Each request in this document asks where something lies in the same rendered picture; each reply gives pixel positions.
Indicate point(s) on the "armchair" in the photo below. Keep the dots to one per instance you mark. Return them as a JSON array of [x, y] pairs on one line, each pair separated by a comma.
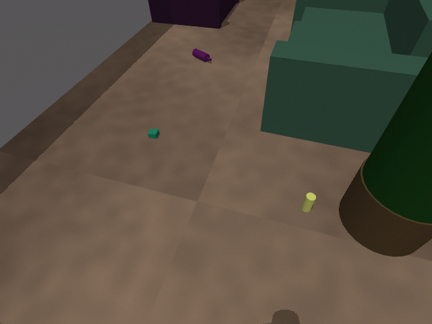
[[201, 13]]

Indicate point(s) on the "sofa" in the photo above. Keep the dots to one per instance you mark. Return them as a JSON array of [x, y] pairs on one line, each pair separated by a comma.
[[345, 69]]

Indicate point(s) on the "potted plant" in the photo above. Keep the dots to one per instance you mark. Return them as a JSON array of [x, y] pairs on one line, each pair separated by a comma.
[[387, 208]]

